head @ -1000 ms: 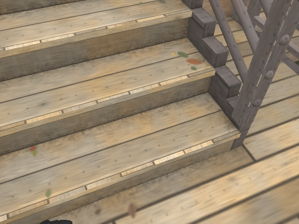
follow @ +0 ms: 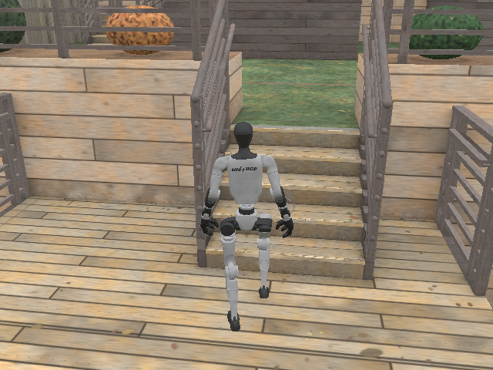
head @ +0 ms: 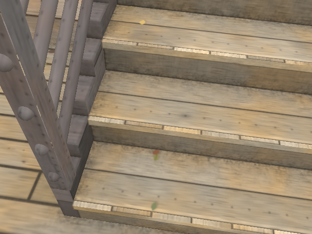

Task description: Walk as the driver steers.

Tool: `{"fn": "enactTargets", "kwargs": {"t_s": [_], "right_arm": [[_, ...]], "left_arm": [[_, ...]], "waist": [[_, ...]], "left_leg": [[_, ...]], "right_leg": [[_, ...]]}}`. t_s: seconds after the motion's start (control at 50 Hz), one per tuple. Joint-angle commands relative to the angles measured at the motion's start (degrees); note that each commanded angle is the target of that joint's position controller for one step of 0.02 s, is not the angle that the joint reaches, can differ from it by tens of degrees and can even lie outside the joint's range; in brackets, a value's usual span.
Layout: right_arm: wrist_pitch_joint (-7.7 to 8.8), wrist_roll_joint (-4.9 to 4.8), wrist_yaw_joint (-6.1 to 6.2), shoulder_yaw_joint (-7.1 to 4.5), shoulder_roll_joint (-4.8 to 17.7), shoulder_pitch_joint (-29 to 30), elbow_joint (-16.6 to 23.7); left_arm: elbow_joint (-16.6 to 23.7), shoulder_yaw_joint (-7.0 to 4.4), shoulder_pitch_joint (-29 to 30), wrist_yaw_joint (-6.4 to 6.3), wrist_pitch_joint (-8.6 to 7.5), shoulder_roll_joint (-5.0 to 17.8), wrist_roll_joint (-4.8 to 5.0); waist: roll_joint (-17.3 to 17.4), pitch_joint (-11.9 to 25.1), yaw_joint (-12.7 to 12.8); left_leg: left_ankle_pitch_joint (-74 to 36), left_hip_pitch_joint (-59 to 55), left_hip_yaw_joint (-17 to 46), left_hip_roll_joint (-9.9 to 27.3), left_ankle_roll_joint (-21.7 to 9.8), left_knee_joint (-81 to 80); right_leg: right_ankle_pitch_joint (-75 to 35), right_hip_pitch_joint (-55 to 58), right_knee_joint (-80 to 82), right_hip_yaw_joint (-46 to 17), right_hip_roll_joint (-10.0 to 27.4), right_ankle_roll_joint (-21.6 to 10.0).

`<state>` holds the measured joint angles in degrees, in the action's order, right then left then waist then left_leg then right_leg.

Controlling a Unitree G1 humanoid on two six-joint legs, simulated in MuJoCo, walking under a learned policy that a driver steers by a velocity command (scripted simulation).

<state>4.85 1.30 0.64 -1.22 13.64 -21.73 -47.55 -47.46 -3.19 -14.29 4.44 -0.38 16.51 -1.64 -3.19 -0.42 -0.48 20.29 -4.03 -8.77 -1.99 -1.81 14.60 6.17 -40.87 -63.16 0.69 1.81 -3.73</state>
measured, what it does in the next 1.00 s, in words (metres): climbs, turning right: right foot, then left foot 0.17 m higher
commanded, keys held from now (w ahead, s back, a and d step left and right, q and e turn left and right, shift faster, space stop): w+e+shift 0.58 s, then w+shift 0.38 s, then w+q+shift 0.04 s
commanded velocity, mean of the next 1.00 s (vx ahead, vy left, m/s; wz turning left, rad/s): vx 0.97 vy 0.00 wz -0.66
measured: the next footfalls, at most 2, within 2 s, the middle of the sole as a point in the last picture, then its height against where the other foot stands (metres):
right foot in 0.20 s outside the picture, level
left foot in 0.60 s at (165, 174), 0.17 m higher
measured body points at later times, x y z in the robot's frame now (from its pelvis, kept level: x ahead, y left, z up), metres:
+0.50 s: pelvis +0.37 -0.06 +0.00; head +0.41 -0.08 +0.44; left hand +0.43 +0.21 -0.13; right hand +0.57 -0.32 -0.03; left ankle +0.47 +0.05 -0.44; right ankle +0.23 -0.04 -0.73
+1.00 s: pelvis +0.74 -0.25 +0.20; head +0.81 -0.29 +0.64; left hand +1.08 -0.41 +0.22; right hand +0.48 -0.31 +0.09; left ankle +0.66 -0.03 -0.53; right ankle +0.82 -0.41 -0.41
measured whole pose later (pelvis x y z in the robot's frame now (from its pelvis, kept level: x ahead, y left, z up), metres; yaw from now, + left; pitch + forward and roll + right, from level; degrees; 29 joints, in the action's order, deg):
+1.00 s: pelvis +0.74 -0.25 +0.20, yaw -42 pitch +6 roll -3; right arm 7.5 -1.6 1.0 -1.5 9.1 -35.1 -60.2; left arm -22.9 4.4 16.2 1.5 -2.9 5.3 -1.0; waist 1.1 -2.8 -4.0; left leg 6.5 -6.9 -6.4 4.5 -2.9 10.6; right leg 19.0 -59.0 -69.7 7.7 -4.6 -7.4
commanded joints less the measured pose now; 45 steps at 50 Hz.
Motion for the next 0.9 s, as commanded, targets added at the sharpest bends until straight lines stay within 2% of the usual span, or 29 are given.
{"fn": "enactTargets", "kwargs": {"t_s": [0.02,0.04,0.06,0.1,0.16,0.18,0.2,0.22,0.24,0.28,0.32,0.38,0.42,0.46,0.5,0.54,0.56,0.58,0.6,0.62,0.64,0.66,0.7,0.72,0.74,0.76,0.82,0.86,0.9], "right_arm": [[-0.07,-1.05,2.89,-3.77,12.90,-4.11,0.10],[0.45,0.24,0.46,-1.43,6.19,3.92,2.04],[0.77,0.58,-0.49,-1.08,5.56,8.01,3.27],[1.83,0.58,-0.04,-1.20,7.24,2.88,1.38],[-0.21,1.64,2.79,-2.62,13.14,6.88,2.10],[-1.50,1.74,2.98,-3.02,13.93,10.12,3.80],[-1.95,2.13,1.04,-2.24,10.75,14.50,4.48],[-0.03,3.17,-0.11,0.58,1.29,14.56,8.03],[1.75,2.53,-0.29,1.28,2.25,11.49,13.00],[2.88,2.85,-0.85,0.93,6.84,13.44,12.55],[0.70,4.69,-0.04,2.05,3.03,14.69,13.92],[-2.03,3.20,-0.33,3.24,-0.15,19.81,20.00],[-2.65,3.62,1.06,4.40,-4.45,26.10,23.59],[-2.10,5.61,1.91,5.14,-4.12,36.55,26.73],[-0.54,4.11,1.06,6.20,-5.73,50.05,33.26],[-1.11,2.42,0.48,7.88,-6.58,40.64,33.03],[-2.24,2.18,0.80,5.37,-2.57,23.81,27.05],[-2.82,-0.49,1.63,1.11,2.70,8.67,23.31],[-2.63,0.25,2.06,-2.43,9.27,-4.68,18.73],[-1.71,2.09,2.91,-3.86,15.32,-10.45,12.94],[-2.25,0.38,3.69,-5.04,16.79,-4.15,10.96],[-2.12,-0.19,3.82,-4.01,10.65,2.75,11.48],[-1.07,-0.35,2.97,-1.58,-0.96,8.70,5.24],[0.52,0.91,2.18,-0.99,-3.68,5.00,2.06],[1.03,2.32,1.09,-0.65,-6.18,1.94,-2.23],[1.60,1.23,-0.52,-0.74,-6.67,0.68,-3.96],[3.80,0.12,-2.71,-0.46,-4.93,5.39,-5.29],[5.50,-1.12,-1.77,-0.77,0.17,-3.36,-8.98],[4.15,-2.07,0.63,-0.45,1.21,-12.73,-12.98]], "left_arm": [[5.39,0.38,2.91,4.03,1.90,1.47,-0.47],[5.79,0.90,6.70,1.57,0.25,0.74,2.73],[5.99,1.12,8.58,0.48,-0.23,1.87,3.45],[7.22,0.87,12.77,-1.10,0.03,4.11,0.82],[3.63,-0.67,-7.17,-2.33,0.70,6.56,-0.13],[0.14,-2.23,-18.42,-2.78,-0.06,9.08,0.51],[-1.47,-3.48,-21.66,-3.44,-0.88,10.37,1.77],[-1.89,-4.04,-16.22,-3.82,-0.38,14.88,1.35],[0.53,-4.23,-11.85,-3.81,-0.06,16.55,1.14],[1.17,-3.21,-9.23,-4.76,-0.69,10.24,0.00],[1.44,-1.44,-6.96,-5.12,-2.57,7.77,1.30],[1.27,-0.17,-7.35,-4.48,-4.78,6.80,1.21],[-0.34,-0.35,-12.83,-4.71,-5.57,8.49,-0.15],[-4.13,-0.92,-22.94,-6.08,-6.79,8.70,1.45],[-8.15,-1.22,-35.20,-8.35,-6.10,6.73,-0.06],[-1.31,-1.63,-14.82,-9.55,-3.20,6.99,1.03],[2.31,-2.66,-7.79,-8.71,-3.58,10.00,3.03],[3.67,-5.75,-3.72,-7.23,-5.25,16.75,3.71],[3.14,-6.61,1.53,-5.89,-7.89,16.09,4.37],[5.48,-5.12,5.80,-2.83,-9.96,6.59,4.62],[9.56,-2.62,0.49,-2.09,-10.11,-1.76,1.39],[8.90,-1.35,0.27,-1.45,-9.65,-2.57,-2.09],[11.39,0.83,4.00,-0.95,-7.75,-8.08,-3.53],[14.63,2.36,9.35,-1.34,-7.06,-10.67,-3.87],[16.46,3.15,13.22,-2.27,-6.55,-11.19,-2.28],[18.02,4.31,12.88,-3.06,-4.91,-13.54,-1.70],[23.16,3.75,21.83,-4.40,-1.37,-7.15,-0.06],[25.12,3.65,25.72,-6.28,-0.56,-6.67,-0.52],[29.56,6.35,34.11,-5.36,-3.12,-9.86,-1.19]], "waist": [[6.18,-2.28,2.40],[12.35,-2.44,2.40],[13.42,-5.47,2.91],[10.33,-7.48,1.45],[11.35,5.49,12.64],[9.94,10.12,17.42],[0.95,6.13,18.99],[-10.17,1.28,9.58],[-7.20,9.73,5.47],[3.82,0.44,3.04],[8.31,-4.36,-0.86],[7.74,-6.03,-2.79],[0.90,-3.81,0.73],[1.59,-4.31,6.21],[0.61,-2.53,12.34],[7.61,3.80,1.65],[2.93,16.99,-7.36],[-7.96,23.55,-14.24],[-5.38,28.50,-21.32],[22.36,26.95,-18.64],[35.34,28.57,-9.82],[20.84,23.86,-5.90],[2.56,4.59,0.19],[3.50,0.84,-0.88],[2.90,-0.62,-0.75],[3.69,-0.97,2.33],[5.39,-10.10,5.48],[10.60,-9.56,3.71],[3.92,-9.53,1.30]], "left_leg": [[-61.40,-5.23,1.96,19.41,3.54,2.45],[-36.67,3.26,-4.20,11.24,2.14,-5.84],[-36.73,9.22,-6.92,8.29,1.13,-8.89],[-66.11,6.64,-6.56,11.00,-0.34,-6.02],[-97.62,1.01,-5.59,17.01,0.56,24.02],[-90.31,6.67,-4.37,16.16,-0.55,41.09],[-37.38,21.36,-3.77,6.56,-0.14,66.22],[6.51,46.87,2.17,-2.73,1.78,86.10],[3.92,53.80,13.95,-1.85,1.69,85.62],[-3.14,55.01,14.21,3.26,1.27,80.96],[-2.05,57.54,13.37,5.13,2.39,87.76],[-4.83,57.78,8.01,6.74,2.92,84.33],[4.98,74.07,6.00,5.23,1.75,107.20],[17.04,91.13,9.93,6.41,-0.09,109.28],[30.34,101.63,9.22,4.70,-0.98,102.82],[20.19,52.40,6.77,2.87,-1.62,61.18],[5.81,22.18,2.14,-3.06,-0.19,58.97],[8.27,9.52,9.67,-0.98,-3.06,57.71],[12.41,3.63,15.53,0.92,-4.55,46.25],[12.47,-0.64,40.36,11.31,-7.35,24.04],[-2.46,-4.61,69.87,21.27,-8.33,7.57],[9.13,-1.16,67.77,19.96,-11.95,9.02],[14.96,14.20,51.02,16.72,-11.43,12.95],[7.82,15.97,43.31,16.09,-10.09,10.73],[2.96,15.59,36.80,16.06,-9.45,10.50],[-1.77,15.21,28.89,14.65,-5.76,9.97],[-24.82,32.78,8.76,10.31,-1.33,-4.70],[-43.05,22.33,9.54,13.18,-7.82,-8.00],[-40.23,9.43,5.25,13.14,-5.78,-17.09]], "right_leg": [[-2.88,-9.42,-1.55,1.50,1.42,-0.61],[-5.63,-1.38,5.11,2.46,1.22,-1.24],[-6.00,6.58,12.34,6.22,-0.50,-2.36],[-2.94,11.96,17.27,12.21,-4.27,-4.16],[8.44,26.86,16.36,11.38,-7.79,-9.53],[9.43,38.99,23.08,8.23,-8.12,-12.04],[5.25,47.39,32.29,2.13,-5.93,-14.88],[-7.92,52.61,26.84,-18.18,1.94,-19.39],[7.11,55.57,42.16,-41.14,9.69,-25.88],[22.17,43.48,53.34,-42.77,10.97,-21.77],[9.32,32.19,49.34,-34.95,6.46,-18.62],[-3.35,15.37,49.68,-23.77,0.68,-14.92],[-9.74,24.17,47.52,-28.70,2.78,-16.70],[-18.91,41.53,41.39,-30.90,1.76,-13.50],[-36.24,57.47,42.06,-31.36,3.93,-12.37],[-56.06,31.86,53.68,-21.37,1.53,-9.29],[-90.14,22.40,46.42,-17.25,-1.09,-9.64],[-107.28,22.58,32.85,-22.05,4.95,-9.05],[-104.30,25.56,15.91,-20.17,3.02,-6.70],[-33.19,14.17,-8.28,-16.80,-9.49,-4.88],[0.27,2.14,-26.62,-18.00,-15.26,-3.01],[-0.76,-3.59,-39.86,-15.09,-12.29,-4.45],[-3.91,-14.08,-48.28,-12.22,-9.02,-5.60],[1.55,-21.42,-59.80,-12.10,-9.58,-6.22],[7.36,-27.07,-68.03,-13.39,-9.95,-6.94],[11.41,-29.98,-66.33,-13.07,-9.34,-7.62],[17.72,-20.39,-41.69,-5.50,-8.18,-5.72],[27.03,-30.47,-54.20,-1.14,-7.83,-4.97],[32.91,-34.34,-35.46,3.28,-3.06,-6.44]]}}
